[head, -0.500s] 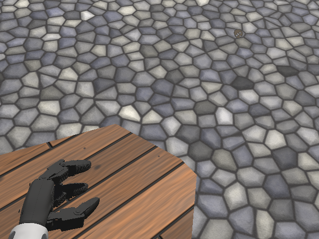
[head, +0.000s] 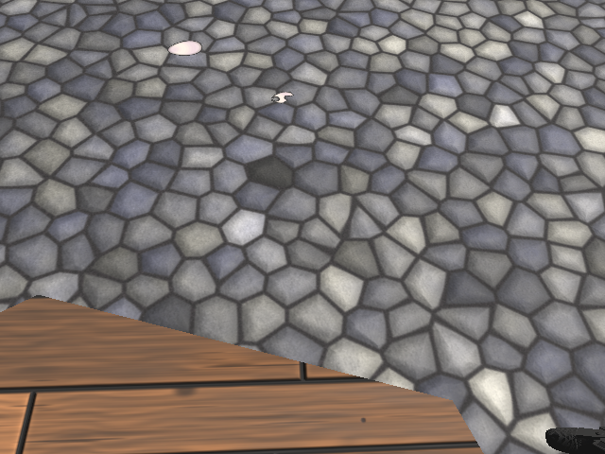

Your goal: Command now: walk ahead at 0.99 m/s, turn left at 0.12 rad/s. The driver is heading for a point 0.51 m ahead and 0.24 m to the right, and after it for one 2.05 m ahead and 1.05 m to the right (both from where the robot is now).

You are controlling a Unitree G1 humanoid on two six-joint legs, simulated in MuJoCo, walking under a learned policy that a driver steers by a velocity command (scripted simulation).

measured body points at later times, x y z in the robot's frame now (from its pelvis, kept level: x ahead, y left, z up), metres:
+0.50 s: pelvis +0.43 -0.06 +0.00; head +0.44 -0.07 +0.45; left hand +0.62 +0.17 -0.10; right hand +0.45 -0.35 -0.11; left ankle +0.19 +0.09 -0.54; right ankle +0.55 -0.13 -0.69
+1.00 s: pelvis +0.71 -0.10 +0.04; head +0.73 -0.15 +0.48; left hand +1.04 -0.02 -0.04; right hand +0.64 -0.41 -0.05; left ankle +0.87 -0.11 -0.69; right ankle +0.59 -0.14 -0.60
